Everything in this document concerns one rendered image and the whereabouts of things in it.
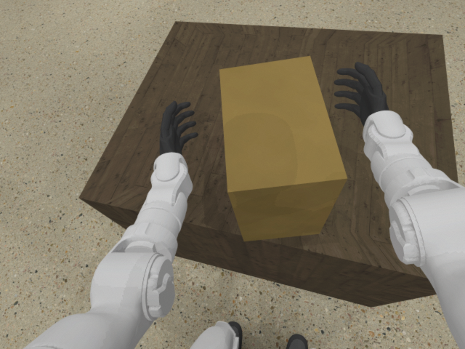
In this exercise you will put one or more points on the right robot upper arm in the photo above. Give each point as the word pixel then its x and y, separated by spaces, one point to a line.
pixel 428 230

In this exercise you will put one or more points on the left robot forearm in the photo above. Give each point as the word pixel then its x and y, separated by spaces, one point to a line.
pixel 161 217

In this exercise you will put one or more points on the pedestal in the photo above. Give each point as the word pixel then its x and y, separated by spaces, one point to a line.
pixel 352 258

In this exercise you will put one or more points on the left robot upper arm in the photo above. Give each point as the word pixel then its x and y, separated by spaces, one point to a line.
pixel 130 290

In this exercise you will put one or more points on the right robot forearm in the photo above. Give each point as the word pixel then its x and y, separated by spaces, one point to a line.
pixel 396 164

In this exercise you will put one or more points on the carton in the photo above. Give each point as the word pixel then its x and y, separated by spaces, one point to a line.
pixel 283 165

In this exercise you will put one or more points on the right robot hand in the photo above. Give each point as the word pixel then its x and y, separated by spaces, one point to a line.
pixel 369 96

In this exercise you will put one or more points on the left robot hand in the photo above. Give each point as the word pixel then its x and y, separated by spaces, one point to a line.
pixel 170 136

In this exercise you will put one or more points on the right robot foot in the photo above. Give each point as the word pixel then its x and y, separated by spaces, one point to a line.
pixel 297 341

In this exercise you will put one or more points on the left robot shin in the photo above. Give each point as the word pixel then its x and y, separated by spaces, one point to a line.
pixel 224 324

